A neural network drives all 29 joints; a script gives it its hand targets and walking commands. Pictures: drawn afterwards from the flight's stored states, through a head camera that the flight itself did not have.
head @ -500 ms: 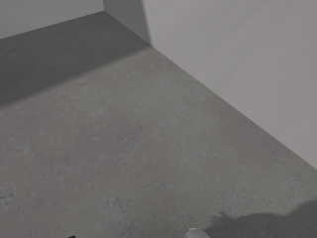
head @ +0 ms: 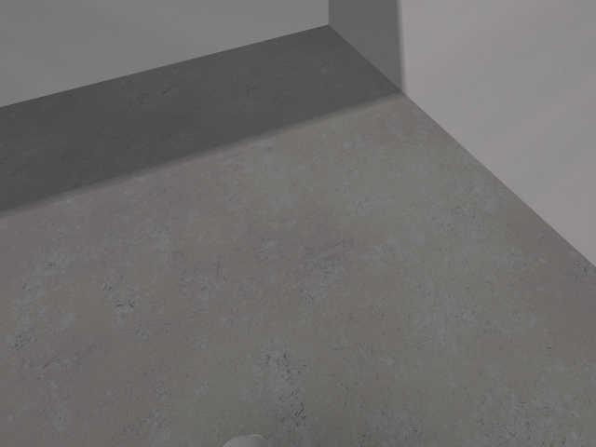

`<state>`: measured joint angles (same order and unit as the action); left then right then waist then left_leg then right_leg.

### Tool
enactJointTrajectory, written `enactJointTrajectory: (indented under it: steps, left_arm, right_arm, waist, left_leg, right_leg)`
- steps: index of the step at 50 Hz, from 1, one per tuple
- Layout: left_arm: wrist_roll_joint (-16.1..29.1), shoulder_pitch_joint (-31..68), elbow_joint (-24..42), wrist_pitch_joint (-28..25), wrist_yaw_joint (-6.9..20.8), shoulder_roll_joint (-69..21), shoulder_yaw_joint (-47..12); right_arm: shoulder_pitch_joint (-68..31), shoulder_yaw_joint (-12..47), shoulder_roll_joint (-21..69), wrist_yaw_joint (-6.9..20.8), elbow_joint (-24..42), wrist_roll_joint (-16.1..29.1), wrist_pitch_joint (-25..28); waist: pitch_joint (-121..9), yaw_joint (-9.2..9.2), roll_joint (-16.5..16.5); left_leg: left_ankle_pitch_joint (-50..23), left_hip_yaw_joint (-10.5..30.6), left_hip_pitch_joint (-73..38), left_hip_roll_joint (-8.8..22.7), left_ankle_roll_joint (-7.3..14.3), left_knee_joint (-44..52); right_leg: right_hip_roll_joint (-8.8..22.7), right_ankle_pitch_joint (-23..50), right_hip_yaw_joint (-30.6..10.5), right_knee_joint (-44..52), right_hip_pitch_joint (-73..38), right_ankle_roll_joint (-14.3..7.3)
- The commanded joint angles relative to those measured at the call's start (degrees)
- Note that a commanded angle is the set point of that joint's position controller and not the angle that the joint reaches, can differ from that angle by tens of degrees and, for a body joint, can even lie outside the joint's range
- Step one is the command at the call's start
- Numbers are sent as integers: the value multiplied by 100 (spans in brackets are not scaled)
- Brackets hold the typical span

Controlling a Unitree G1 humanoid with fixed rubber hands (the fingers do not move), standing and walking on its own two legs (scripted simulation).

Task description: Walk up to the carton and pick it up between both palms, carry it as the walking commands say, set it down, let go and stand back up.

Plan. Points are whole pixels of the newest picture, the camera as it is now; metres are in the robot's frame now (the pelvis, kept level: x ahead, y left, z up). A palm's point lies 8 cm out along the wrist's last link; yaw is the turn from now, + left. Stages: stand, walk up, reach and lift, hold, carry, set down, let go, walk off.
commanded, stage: walk up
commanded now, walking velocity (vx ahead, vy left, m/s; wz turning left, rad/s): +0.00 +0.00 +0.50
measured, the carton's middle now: out of the picture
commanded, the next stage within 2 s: none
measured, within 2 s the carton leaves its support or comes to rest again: neither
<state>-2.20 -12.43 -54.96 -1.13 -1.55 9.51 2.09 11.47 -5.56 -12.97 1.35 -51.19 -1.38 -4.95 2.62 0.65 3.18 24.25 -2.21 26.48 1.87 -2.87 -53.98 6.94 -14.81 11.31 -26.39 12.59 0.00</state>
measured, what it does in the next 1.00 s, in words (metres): steps on the spot, turning left: left foot, then right foot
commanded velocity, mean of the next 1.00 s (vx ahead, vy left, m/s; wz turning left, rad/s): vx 0.00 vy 0.00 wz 0.50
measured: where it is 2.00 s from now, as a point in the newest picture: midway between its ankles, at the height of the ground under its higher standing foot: outside the picture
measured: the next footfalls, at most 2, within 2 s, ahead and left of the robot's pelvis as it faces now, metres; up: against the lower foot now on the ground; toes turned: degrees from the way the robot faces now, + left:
left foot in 0.14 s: +0.02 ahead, +0.13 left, +0.00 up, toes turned +9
right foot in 0.68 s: +0.06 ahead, -0.08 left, +0.00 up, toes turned +20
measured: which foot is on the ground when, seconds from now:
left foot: up 0.00-0.12, down 0.14-0.68, up 0.70-1.00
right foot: down 0.00-0.12, up 0.14-0.66, down 0.68-1.00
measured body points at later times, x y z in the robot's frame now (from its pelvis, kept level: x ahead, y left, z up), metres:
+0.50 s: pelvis -0.02 +0.04 +0.00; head +0.02 +0.07 +0.45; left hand +0.06 +0.33 -0.13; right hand +0.11 -0.20 -0.13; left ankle -0.02 +0.13 -0.74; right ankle +0.05 -0.11 -0.68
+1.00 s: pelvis -0.03 +0.00 +0.01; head +0.04 -0.02 +0.45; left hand -0.11 +0.25 -0.11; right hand +0.18 -0.18 -0.16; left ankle -0.12 +0.13 -0.68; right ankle +0.02 -0.09 -0.74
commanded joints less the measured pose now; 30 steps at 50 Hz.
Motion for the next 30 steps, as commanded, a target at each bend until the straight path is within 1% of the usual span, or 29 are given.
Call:
enactJointTrajectory:
  steps: [1,2,3,4,5,6,7,8,9,10,11,12,14,15,16,18,20,21,23,24,26,27,29,30]
  left_arm:
    - [-22,-209,190,-14,-14,1201,330]
    - [-15,-185,172,16,-14,1239,347]
    - [6,-178,156,53,-15,1326,389]
    - [42,-148,132,95,-5,1385,426]
    - [99,-203,113,135,24,1366,451]
    - [82,-247,205,164,44,1135,407]
    - [5,-248,576,258,50,578,300]
    - [87,518,863,313,-24,774,247]
    - [123,747,870,294,-26,849,290]
    - [129,528,769,267,0,873,341]
    - [107,369,683,271,33,938,406]
    - [91,240,619,299,73,996,440]
    - [68,206,682,330,97,942,461]
    - [56,295,746,343,97,920,463]
    - [65,360,794,369,86,877,455]
    - [68,586,921,397,86,835,459]
    - [94,717,1017,415,76,810,456]
    - [106,785,1045,416,73,801,450]
    - [139,834,1122,414,69,771,431]
    - [164,880,1142,407,66,768,434]
    - [214,855,1167,380,64,732,420]
    - [230,820,1164,357,58,732,417]
    - [291,728,1128,310,50,724,418]
    - [308,641,1109,280,41,731,424]
  right_arm:
    - [-278,36,-109,17,458,9,135]
    - [-249,38,-132,11,437,7,164]
    - [-192,37,-150,5,432,7,198]
    - [-31,34,-159,-8,379,4,240]
    - [299,22,-256,-33,315,18,316]
    - [571,-79,-662,-74,272,-4,403]
    - [666,-198,-1528,-82,349,-100,479]
    - [911,-280,-1622,-185,206,1,441]
    - [616,-147,-1295,-210,221,-3,428]
    - [242,-55,-1046,-218,301,-17,418]
    - [-67,-54,-992,-232,421,-30,419]
    - [-178,-41,-954,-246,548,25,449]
    - [-21,-42,-962,-255,529,99,485]
    - [85,-40,-965,-255,526,120,494]
    - [162,-17,-949,-254,485,117,500]
    - [281,-1,-974,-253,479,116,505]
    - [325,14,-1020,-252,475,100,501]
    - [329,14,-1058,-250,483,99,495]
    - [367,9,-1127,-237,459,86,477]
    - [358,12,-1130,-230,442,81,472]
    - [322,-13,-1165,-216,436,72,461]
    - [259,-35,-1202,-203,458,61,447]
    - [231,-53,-1196,-171,452,64,417]
    - [195,-64,-1200,-161,467,53,396]
  waist:
    - [-375,115,-1682]
    - [-409,83,-1643]
    - [-438,33,-1567]
    - [-491,-102,-1440]
    - [-566,-374,-1067]
    - [-517,-624,61]
    - [-583,-541,1626]
    - [-650,-724,1241]
    - [-426,-536,925]
    - [-351,-319,762]
    - [-401,-171,631]
    - [-511,-105,522]
    - [-714,-142,523]
    - [-753,-188,464]
    - [-661,-199,516]
    - [-538,-262,536]
    - [-420,-293,603]
    - [-392,-301,582]
    - [-406,-329,650]
    - [-400,-324,650]
    - [-488,-324,704]
    - [-510,-295,718]
    - [-586,-279,722]
    - [-613,-241,747]
  left_leg:
    - [191,-275,-119,-161,96,779]
    - [195,-288,-288,-188,142,1057]
    - [69,-348,-552,-248,177,1473]
    - [-334,-460,-958,-333,238,2159]
    - [-1127,-486,-1747,-267,314,3144]
    - [-1864,496,-2719,473,520,3745]
    - [-4161,2840,-3353,2262,949,3569]
    - [-4950,2516,-2594,2277,1532,3443]
    - [-4456,2230,-2298,1915,1513,3485]
    - [-3785,1843,-2178,1549,1340,3474]
    - [-3672,1613,-2255,1314,1204,3468]
    - [-3866,1430,-2231,1155,1146,3458]
    - [-3894,1509,-2367,1119,1151,3357]
    - [-3817,1560,-2413,1110,1156,3360]
    - [-3721,1643,-2353,1102,1163,3358]
    - [-3387,1790,-2220,1057,1186,3414]
    - [-3124,1942,-2050,1014,1227,3467]
    - [-3006,2023,-1926,1002,1250,3496]
    - [-2622,2265,-1797,1013,1314,3565]
    - [-2572,2346,-1709,1000,1326,3588]
    - [-2563,2433,-1545,952,1326,3559]
    - [-2646,2477,-1486,921,1301,3515]
    - [-2914,2620,-1368,869,1223,3425]
    - [-3076,2677,-1312,855,1155,3345]
  right_leg:
    - [1278,2655,-817,526,-779,-954]
    - [1313,2619,-788,435,-814,-951]
    - [1291,2438,-693,296,-787,-898]
    - [1172,2190,-497,-24,-714,-760]
    - [905,1672,-103,-651,-339,-475]
    - [436,298,180,-1799,774,-114]
    - [-125,-2455,-109,-3267,2424,146]
    - [-145,-2154,-896,-3693,2273,215]
    - [-106,-1699,-1051,-3958,2353,258]
    - [-82,-1189,-1125,-4010,2319,264]
    - [-96,-845,-1120,-4052,2297,299]
    - [-149,-612,-1116,-4145,2239,316]
    - [-220,-531,-1156,-4042,2222,338]
    - [-255,-511,-1138,-3935,2263,349]
    - [-268,-498,-1163,-3858,2320,353]
    - [-302,-493,-1169,-3559,2324,375]
    - [-363,-567,-1167,-3255,2275,405]
    - [-408,-614,-1154,-3099,2197,411]
    - [-481,-716,-1188,-2724,2022,418]
    - [-525,-724,-1182,-2575,1913,414]
    - [-616,-713,-1179,-2172,1536,383]
    - [-663,-714,-1182,-1945,1353,350]
    - [-790,-727,-1146,-1423,914,281]
    - [-815,-718,-1175,-1054,658,242]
